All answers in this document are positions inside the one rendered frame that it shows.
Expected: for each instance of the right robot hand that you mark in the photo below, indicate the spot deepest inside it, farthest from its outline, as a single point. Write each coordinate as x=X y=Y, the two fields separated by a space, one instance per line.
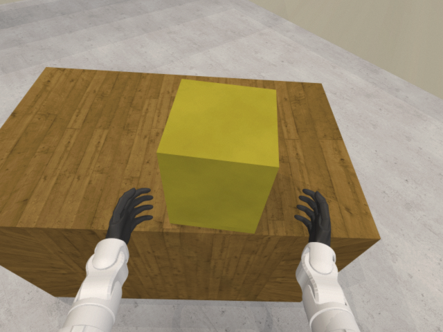
x=319 y=227

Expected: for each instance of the robot right forearm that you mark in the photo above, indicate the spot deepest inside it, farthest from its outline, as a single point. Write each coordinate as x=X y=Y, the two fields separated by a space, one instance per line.
x=324 y=302

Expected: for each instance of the pedestal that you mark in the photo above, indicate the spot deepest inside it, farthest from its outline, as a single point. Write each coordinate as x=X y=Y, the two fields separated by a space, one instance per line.
x=79 y=139

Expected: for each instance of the left robot hand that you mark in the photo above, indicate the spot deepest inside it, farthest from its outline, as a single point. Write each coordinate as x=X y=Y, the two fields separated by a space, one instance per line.
x=123 y=220

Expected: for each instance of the carton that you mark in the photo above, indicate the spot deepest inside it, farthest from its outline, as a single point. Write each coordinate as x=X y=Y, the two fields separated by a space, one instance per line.
x=218 y=155

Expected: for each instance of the robot left forearm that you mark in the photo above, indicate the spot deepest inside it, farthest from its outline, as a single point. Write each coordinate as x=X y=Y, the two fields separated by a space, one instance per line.
x=96 y=304

